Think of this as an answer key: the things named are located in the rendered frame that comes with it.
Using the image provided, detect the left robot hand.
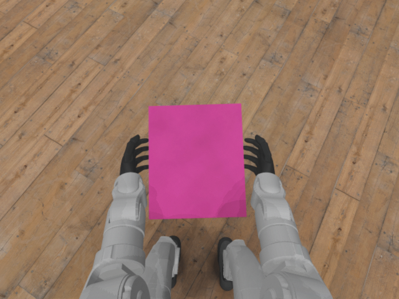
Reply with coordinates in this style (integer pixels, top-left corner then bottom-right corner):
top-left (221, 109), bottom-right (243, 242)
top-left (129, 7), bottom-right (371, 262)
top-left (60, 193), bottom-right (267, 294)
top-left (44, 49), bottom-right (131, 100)
top-left (120, 135), bottom-right (149, 175)

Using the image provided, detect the carton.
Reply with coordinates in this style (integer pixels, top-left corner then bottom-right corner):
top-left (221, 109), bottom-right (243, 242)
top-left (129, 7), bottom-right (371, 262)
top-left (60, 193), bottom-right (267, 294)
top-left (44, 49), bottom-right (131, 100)
top-left (148, 103), bottom-right (247, 219)

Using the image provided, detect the robot left thigh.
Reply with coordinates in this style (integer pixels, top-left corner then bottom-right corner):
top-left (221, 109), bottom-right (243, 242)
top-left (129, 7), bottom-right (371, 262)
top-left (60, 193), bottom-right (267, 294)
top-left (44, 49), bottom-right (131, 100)
top-left (141, 242), bottom-right (180, 299)

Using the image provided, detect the left robot forearm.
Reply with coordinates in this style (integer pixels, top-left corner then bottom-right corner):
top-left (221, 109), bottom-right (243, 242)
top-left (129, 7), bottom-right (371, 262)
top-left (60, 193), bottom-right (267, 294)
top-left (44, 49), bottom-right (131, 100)
top-left (80, 173), bottom-right (147, 296)

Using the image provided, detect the robot right upper arm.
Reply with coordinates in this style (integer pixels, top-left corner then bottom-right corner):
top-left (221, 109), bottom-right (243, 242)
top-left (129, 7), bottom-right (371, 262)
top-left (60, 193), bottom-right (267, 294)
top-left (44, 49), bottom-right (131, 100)
top-left (259, 271), bottom-right (333, 299)

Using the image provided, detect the robot left upper arm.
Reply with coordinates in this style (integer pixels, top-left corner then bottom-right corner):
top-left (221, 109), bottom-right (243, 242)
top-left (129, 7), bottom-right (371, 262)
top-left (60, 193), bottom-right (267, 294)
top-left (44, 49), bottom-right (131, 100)
top-left (79, 273), bottom-right (150, 299)

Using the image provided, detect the right robot forearm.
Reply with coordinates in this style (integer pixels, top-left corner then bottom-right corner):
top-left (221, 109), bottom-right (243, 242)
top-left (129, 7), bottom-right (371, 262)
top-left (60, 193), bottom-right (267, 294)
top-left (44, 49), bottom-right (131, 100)
top-left (251, 173), bottom-right (325, 285)

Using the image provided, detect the right robot hand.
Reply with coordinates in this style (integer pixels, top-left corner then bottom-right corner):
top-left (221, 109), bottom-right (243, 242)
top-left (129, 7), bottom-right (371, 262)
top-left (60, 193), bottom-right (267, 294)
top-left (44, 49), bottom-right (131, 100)
top-left (243, 135), bottom-right (275, 176)

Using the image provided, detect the robot left foot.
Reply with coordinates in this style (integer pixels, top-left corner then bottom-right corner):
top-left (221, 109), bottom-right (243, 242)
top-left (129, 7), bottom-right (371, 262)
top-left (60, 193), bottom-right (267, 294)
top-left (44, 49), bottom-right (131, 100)
top-left (170, 235), bottom-right (181, 288)

